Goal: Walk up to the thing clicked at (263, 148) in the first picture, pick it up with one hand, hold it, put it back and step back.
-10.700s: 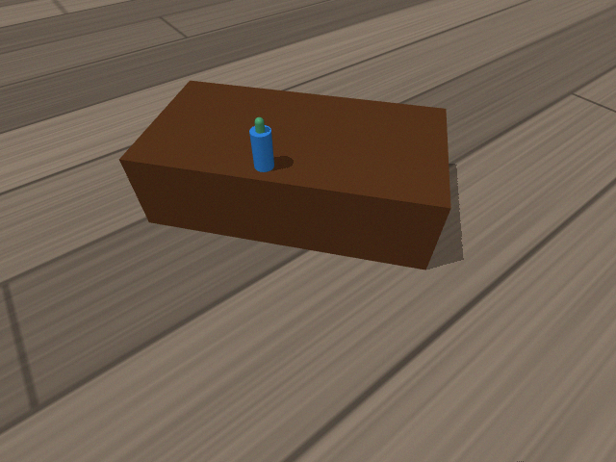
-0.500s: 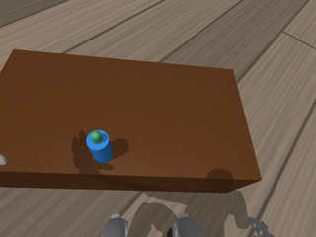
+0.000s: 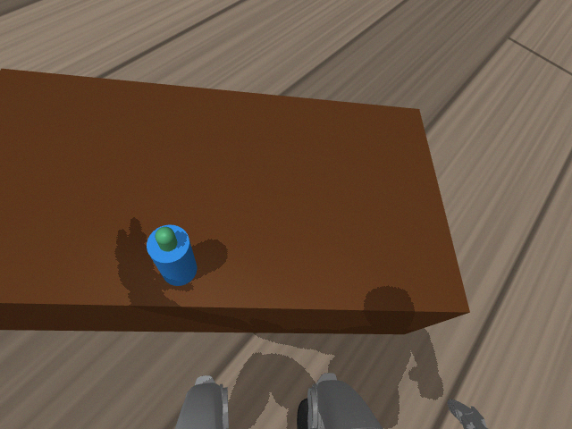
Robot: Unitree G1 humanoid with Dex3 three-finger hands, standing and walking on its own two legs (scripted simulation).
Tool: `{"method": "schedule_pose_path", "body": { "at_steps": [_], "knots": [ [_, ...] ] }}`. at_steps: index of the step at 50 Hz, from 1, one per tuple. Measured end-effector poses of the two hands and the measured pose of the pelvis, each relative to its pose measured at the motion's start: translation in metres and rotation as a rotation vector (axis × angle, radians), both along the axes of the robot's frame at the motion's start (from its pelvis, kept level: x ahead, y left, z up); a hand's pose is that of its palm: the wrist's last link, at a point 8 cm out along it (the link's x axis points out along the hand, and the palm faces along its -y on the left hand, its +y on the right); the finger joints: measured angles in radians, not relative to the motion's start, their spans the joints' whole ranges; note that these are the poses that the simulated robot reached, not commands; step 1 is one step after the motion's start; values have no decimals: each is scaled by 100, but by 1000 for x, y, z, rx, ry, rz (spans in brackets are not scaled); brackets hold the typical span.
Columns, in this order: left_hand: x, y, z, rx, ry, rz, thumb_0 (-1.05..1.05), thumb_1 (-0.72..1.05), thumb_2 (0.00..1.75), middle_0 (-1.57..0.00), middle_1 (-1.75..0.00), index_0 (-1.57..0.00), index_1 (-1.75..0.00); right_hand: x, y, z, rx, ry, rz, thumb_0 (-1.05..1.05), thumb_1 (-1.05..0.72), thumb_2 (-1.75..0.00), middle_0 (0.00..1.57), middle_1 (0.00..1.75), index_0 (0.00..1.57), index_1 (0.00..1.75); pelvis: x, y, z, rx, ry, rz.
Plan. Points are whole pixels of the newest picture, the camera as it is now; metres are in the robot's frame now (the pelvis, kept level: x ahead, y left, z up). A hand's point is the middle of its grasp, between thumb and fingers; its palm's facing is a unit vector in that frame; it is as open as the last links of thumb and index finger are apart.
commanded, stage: go down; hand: left
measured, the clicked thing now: (172, 253) +0.44 +0.18 -0.23
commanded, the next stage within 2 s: none
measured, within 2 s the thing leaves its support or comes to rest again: neither
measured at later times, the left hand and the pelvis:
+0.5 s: hand out of the picture +0.39 +0.38 +0.02, palm faces +0.15 -0.99 -0.07, open 17.3 cm; pelvis +0.00 +0.00 -0.01, yaw +0 degrees
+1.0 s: hand out of the picture +0.39 +0.38 +0.02, palm faces +0.15 -0.99 -0.05, open 17.3 cm; pelvis -0.01 +0.00 -0.02, yaw +0 degrees
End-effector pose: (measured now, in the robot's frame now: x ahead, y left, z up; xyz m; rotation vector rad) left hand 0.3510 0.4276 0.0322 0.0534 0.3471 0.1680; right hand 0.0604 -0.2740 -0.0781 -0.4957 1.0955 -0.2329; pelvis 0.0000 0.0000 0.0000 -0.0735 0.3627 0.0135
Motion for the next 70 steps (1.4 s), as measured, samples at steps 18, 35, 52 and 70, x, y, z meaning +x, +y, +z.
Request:
{"method": "schedule_pose_path", "body": {
  "at_steps": [18, 35, 52, 70],
  "knots": [
    [8, 5, -2, -4, -42, -8, -2, -51, 7, -7, -3, -5, -6, 2, 4, -7, 2, 7, 23, 0, -90, -90, 21, 30, 21, 30, -5, 2, -8, -7, 21, 3],
    [6, 4, -10, -12, -74, -13, -2, -49, 7, -7, -3, -4, -5, 2, 4, -15, 7, 25, 26, 0, -90, -90, 21, 30, 21, 30, -4, 1, -13, -8, 37, 4],
    [6, 5, -6, -20, -107, -11, -2, -49, 6, -7, -3, -4, -5, 8, 0, -17, 5, 10, 37, 0, -91, -90, 21, 30, 21, 30, -6, -3, -16, -7, 41, 6],
    [4, 6, -8, -29, -147, -15, -2, -48, 5, -7, -2, -4, -4, 8, 2, -21, 4, 11, 41, 0, -91, -90, 21, 30, 21, 30, -7, -2, -19, -9, 47, 7]
  ]
}}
